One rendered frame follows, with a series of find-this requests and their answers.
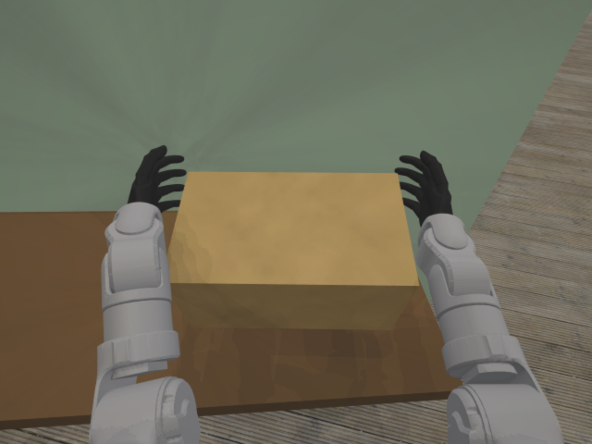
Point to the carton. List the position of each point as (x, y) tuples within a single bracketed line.
[(292, 250)]

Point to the right robot forearm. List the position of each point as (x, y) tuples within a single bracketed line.
[(478, 347)]

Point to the right robot upper arm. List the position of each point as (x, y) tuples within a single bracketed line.
[(500, 414)]

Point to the left robot forearm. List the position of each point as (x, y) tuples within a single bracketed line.
[(136, 301)]

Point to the right robot hand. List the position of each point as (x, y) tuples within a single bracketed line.
[(433, 196)]

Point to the left robot upper arm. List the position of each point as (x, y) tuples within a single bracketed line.
[(159, 411)]

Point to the table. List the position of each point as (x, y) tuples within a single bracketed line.
[(51, 322)]

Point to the left robot hand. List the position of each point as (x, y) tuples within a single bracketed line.
[(145, 187)]

